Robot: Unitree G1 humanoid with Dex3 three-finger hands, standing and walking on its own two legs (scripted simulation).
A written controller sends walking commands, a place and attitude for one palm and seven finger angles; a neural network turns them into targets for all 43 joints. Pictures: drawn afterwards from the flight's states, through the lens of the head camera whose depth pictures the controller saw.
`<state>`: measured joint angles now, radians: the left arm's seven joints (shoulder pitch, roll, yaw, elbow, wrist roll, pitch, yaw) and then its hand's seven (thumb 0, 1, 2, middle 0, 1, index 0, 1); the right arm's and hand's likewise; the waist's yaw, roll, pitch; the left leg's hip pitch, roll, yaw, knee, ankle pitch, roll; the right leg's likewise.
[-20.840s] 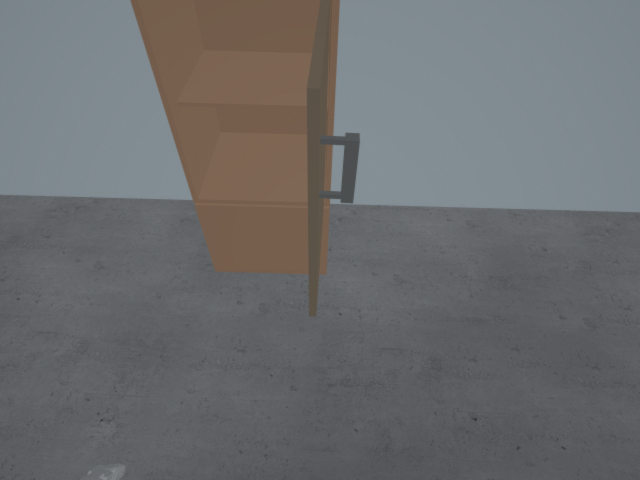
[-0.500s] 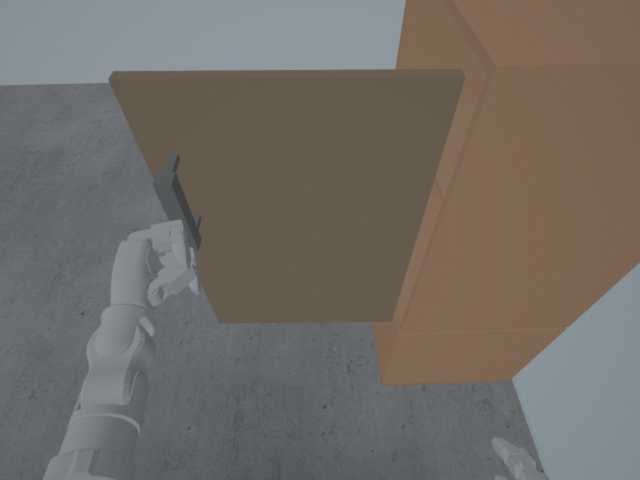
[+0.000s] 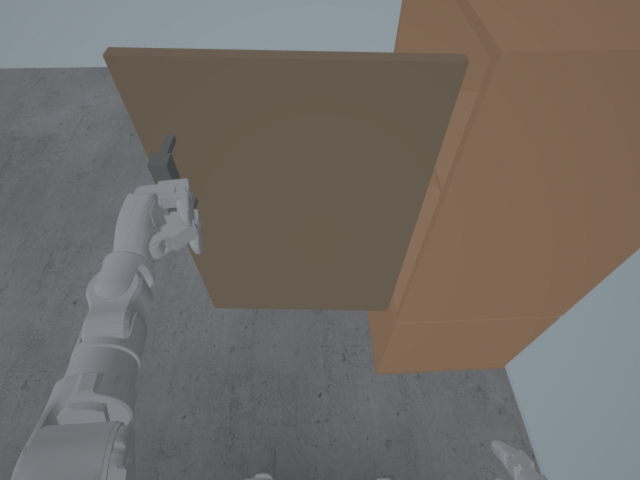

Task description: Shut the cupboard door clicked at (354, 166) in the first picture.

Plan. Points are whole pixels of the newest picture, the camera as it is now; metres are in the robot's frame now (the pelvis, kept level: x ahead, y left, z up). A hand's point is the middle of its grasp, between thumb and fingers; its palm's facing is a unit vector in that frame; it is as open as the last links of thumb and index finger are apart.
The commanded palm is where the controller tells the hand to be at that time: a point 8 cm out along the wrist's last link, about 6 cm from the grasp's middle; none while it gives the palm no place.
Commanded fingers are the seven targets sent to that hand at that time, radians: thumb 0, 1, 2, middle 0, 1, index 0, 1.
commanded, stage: push the door shut along its arc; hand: left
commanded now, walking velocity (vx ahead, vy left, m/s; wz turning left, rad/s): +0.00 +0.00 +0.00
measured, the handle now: (178, 186) +0.48 +0.20 +0.09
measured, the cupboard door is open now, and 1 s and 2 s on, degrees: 86 73 56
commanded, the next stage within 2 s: pull the fist back off the door in 1.50 s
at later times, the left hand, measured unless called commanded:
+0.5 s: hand (223, 190) +0.47 +0.14 +0.09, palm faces -0.20 -0.98 -0.02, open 3.1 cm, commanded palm +0.46 +0.19 +0.09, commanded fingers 0.00 0.90 0.90 -1.30 -1.50 -1.30 -1.50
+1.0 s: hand (251, 164) +0.51 +0.11 +0.10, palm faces -0.33 -0.94 +0.00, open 3.1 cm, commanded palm +0.52 +0.16 +0.09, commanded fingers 0.00 0.90 0.90 -1.30 -1.50 -1.30 -1.50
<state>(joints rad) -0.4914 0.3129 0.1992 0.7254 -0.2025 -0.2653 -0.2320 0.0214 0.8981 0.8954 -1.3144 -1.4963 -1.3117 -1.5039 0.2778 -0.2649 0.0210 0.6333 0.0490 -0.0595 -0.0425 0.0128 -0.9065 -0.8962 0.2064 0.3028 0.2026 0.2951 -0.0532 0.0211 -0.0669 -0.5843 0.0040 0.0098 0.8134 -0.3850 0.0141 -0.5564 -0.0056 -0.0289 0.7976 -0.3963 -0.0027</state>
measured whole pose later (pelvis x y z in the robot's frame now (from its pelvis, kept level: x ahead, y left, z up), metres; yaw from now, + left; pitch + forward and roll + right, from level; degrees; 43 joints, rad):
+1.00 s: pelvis -0.01 +0.01 -0.02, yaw -2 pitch +19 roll -2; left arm -1.07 0.49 0.27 1.23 -0.11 -0.26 -0.43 0.02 0.90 0.90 -1.30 -1.50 -1.30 -1.50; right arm 0.37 -0.29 0.03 0.65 0.01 -0.02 -0.02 0.01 -0.91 -0.90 0.21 0.30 0.20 0.30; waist -0.20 0.03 -0.08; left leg -0.87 0.03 0.01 0.97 -0.42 0.03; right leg -0.83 0.02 -0.02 0.91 -0.41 0.00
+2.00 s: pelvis +0.01 +0.00 -0.02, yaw -2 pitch +22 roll -2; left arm -1.12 0.31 0.35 1.23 0.02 -0.29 0.13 0.02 0.90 0.90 -1.30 -1.50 -1.30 -1.50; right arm 0.49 -0.22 0.02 0.65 -0.07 0.01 0.08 0.01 -0.91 -0.90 0.21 0.30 0.20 0.30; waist -0.22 0.07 -0.12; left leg -0.90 0.04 0.01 0.95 -0.44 0.01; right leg -0.87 0.03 -0.02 0.90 -0.42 0.00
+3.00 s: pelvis +0.00 -0.01 +0.01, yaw -2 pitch +6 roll +0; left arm -0.33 0.18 0.15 0.48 -0.16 -0.25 -0.01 0.02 0.90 0.90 -1.31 -1.50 -1.30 -1.50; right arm 0.34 -0.26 -0.02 0.65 0.04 0.00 -0.02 0.01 -0.91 -0.90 0.20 0.30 0.20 0.29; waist -0.04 0.05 -0.08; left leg -0.45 0.03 0.03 0.70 -0.34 0.00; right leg -0.44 0.02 0.00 0.69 -0.35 -0.02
